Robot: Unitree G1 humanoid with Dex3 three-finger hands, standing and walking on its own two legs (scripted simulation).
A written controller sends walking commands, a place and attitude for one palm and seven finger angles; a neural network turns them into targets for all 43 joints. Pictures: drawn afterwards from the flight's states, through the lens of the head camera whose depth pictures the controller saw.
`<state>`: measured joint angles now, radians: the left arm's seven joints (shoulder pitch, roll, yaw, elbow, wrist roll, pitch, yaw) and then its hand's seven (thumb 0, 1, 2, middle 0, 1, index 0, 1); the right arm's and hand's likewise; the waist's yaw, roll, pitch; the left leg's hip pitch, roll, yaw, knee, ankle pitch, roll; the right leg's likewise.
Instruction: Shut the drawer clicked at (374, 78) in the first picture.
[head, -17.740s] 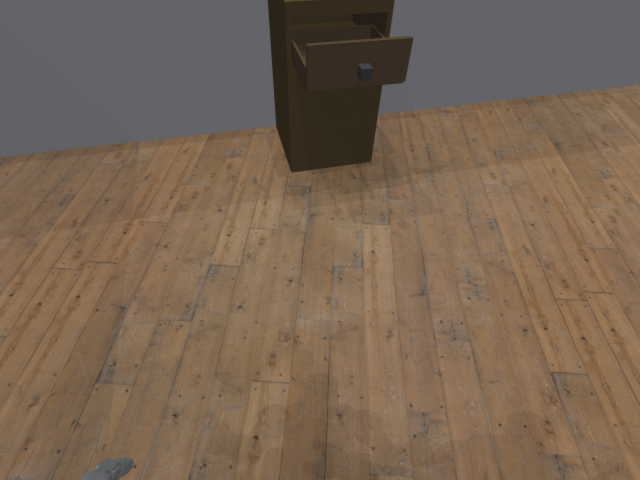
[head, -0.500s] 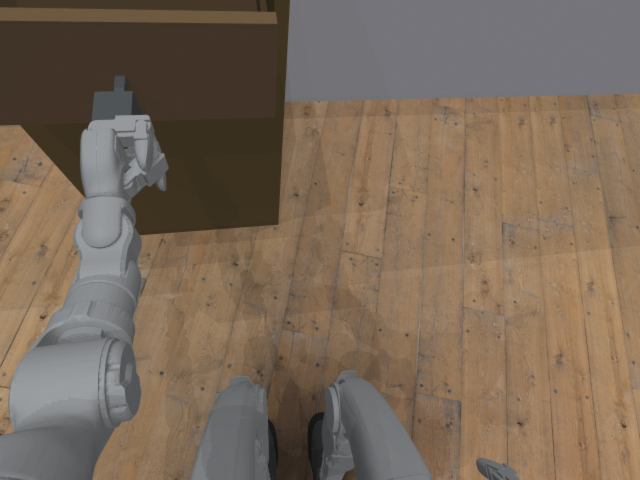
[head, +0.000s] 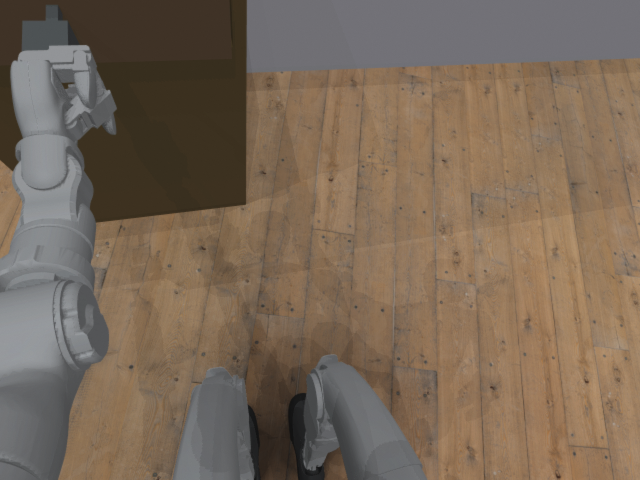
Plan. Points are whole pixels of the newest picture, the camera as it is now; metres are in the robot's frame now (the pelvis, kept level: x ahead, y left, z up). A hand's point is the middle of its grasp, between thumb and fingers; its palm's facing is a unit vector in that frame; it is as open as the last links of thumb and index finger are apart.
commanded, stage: push the drawer shut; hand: left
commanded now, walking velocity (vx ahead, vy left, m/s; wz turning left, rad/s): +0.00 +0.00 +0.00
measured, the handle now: (54, 37) +0.62 +0.24 +0.04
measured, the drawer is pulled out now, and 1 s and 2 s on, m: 0.03 0.00 0.00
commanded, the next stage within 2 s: pull the fist back off the drawer in 0.44 s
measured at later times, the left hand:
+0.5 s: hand (105, 77) +0.58 +0.19 +0.03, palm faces +0.13 -0.99 -0.04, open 3.6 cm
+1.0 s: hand (105, 78) +0.58 +0.19 +0.03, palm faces +0.12 -0.99 -0.04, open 3.6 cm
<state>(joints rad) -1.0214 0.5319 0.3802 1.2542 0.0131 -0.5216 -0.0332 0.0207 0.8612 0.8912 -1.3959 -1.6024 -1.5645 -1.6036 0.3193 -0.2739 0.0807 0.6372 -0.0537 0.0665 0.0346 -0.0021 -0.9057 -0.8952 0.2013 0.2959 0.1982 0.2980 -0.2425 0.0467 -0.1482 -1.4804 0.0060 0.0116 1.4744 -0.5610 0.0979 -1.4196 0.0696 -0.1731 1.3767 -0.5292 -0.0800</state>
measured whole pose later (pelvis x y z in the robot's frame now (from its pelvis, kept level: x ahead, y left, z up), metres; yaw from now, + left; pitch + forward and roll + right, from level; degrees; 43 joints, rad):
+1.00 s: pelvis -0.03 +0.00 -0.02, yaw -2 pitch +34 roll -9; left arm -1.20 0.68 0.41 1.28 0.08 -0.38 -0.06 0.02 0.87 0.88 -1.40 -1.60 -1.56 -1.60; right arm 0.39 -0.28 0.13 0.60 -0.06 0.02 0.03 0.00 -0.90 -0.90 0.20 0.30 0.20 0.30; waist -0.31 0.05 -0.12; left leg -1.60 0.02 0.00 1.52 -0.52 0.10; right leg -1.53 0.08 -0.19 1.40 -0.48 -0.08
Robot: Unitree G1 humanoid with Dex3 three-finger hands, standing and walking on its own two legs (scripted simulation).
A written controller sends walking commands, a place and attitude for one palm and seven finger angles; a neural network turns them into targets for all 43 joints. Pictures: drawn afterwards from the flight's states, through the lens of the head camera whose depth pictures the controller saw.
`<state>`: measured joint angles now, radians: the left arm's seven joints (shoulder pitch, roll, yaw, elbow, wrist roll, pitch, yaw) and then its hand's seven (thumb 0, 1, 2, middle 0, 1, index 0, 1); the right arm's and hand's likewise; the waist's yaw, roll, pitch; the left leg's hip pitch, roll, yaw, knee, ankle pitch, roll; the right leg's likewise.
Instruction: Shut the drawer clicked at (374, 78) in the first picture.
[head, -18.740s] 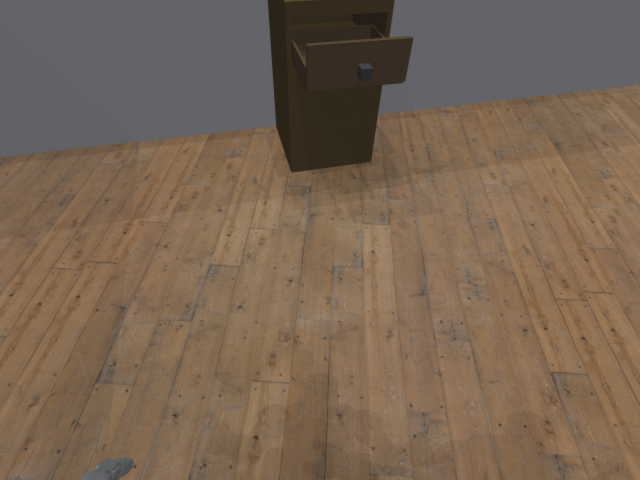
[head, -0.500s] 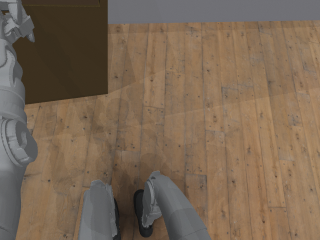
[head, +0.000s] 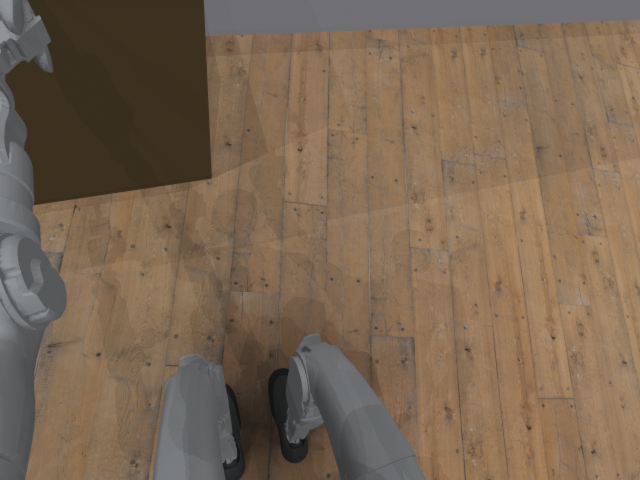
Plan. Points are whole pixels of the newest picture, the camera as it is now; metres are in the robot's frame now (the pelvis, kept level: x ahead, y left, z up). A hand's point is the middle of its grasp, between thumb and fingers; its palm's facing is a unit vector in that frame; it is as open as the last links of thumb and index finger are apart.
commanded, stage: pull the fist back off the drawer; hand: left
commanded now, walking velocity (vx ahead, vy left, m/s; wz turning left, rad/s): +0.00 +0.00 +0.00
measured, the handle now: out of the picture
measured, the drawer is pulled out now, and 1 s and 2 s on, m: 0.00 0.00 0.00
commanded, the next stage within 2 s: draw the hand back to the body in 0.24 s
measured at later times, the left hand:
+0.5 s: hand out of the picture +0.56 +0.23 +0.08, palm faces +0.17 -0.98 -0.04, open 3.4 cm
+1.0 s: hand out of the picture +0.38 +0.24 +0.20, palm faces +0.19 -0.96 -0.20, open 3.3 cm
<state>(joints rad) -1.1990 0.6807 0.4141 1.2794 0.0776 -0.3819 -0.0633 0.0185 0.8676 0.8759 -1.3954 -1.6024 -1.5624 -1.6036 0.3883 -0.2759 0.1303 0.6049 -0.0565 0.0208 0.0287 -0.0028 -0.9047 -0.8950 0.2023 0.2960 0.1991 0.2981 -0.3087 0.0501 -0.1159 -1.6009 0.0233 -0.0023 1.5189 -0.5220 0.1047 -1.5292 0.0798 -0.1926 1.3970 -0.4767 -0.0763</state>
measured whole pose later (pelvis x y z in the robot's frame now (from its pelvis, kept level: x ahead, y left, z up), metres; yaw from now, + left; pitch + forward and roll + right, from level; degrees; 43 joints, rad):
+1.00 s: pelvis +0.08 +0.03 +0.15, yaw +5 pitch +10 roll -3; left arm 0.00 0.31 0.08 0.19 -0.10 -0.12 0.04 0.02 0.90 0.90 -1.40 -1.60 -1.40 -1.60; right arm 0.23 -0.24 0.04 0.46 0.06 0.09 -0.05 0.00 -0.91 -0.90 0.20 0.30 0.20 0.30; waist -0.02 0.04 -0.12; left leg -0.57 -0.06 0.05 0.83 -0.43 0.11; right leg -0.54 0.05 -0.06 0.77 -0.40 -0.03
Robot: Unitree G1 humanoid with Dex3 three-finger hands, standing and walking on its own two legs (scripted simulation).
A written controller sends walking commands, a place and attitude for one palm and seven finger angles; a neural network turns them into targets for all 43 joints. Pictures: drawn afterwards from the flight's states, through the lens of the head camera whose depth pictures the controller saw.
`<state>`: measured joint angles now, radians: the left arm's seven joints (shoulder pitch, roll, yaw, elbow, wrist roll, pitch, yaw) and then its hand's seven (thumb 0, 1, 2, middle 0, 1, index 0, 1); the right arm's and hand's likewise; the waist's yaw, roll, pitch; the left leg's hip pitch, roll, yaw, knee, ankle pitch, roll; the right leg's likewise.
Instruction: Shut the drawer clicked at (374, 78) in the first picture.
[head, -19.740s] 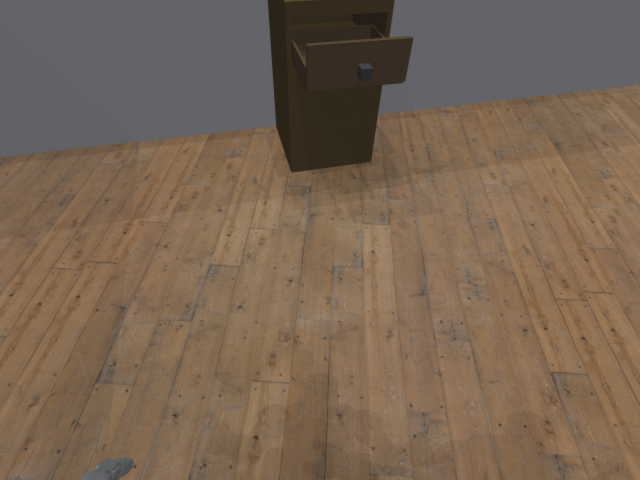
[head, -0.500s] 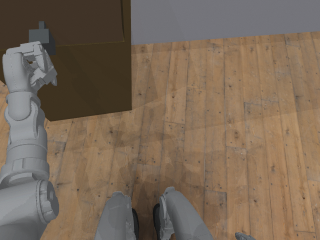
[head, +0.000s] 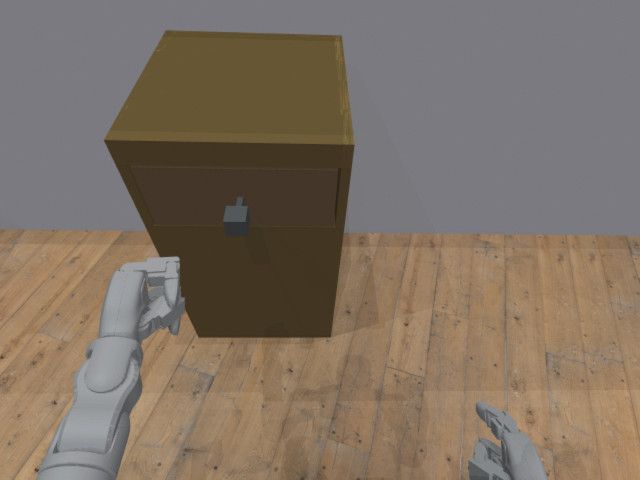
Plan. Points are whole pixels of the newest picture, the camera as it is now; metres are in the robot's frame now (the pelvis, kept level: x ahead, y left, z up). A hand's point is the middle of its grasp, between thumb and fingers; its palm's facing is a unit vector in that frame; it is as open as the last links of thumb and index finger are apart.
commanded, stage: draw the hand back to the body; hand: left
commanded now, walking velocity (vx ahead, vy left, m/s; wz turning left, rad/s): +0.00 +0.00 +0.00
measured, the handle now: (238, 213) +0.60 +0.19 -0.09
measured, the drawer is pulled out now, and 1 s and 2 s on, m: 0.00 0.00 0.00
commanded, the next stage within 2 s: step back with the hand held close in 0.72 s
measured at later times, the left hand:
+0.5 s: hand (53, 343) +0.20 +0.23 +0.18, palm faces +0.36 -0.86 -0.37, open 3.3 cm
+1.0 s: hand (48, 339) +0.19 +0.21 +0.21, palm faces +0.41 -0.81 -0.43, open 3.3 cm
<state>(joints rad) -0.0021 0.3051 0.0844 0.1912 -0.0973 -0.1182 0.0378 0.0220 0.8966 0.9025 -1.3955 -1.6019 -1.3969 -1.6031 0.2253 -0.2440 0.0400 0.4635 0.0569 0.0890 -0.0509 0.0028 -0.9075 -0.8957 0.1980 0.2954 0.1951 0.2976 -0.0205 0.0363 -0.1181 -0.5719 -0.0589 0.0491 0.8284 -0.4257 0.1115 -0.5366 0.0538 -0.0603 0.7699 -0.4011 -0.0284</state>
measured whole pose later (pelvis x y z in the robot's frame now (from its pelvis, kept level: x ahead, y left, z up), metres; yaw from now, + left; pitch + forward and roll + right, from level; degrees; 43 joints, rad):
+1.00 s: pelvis +0.00 -0.03 +0.04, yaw +0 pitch -2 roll -2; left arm 0.52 0.36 0.36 -0.46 -0.07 -0.19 0.11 0.02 0.89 0.90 -1.40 -1.60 -1.40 -1.60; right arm 0.20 -0.24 0.02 0.58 0.01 -0.06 -0.03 0.01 -0.90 -0.90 0.20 0.30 0.20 0.30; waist 0.02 0.08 0.00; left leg -0.19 -0.03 0.03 0.49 -0.28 0.07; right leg -0.13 0.09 -0.05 0.39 -0.23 -0.07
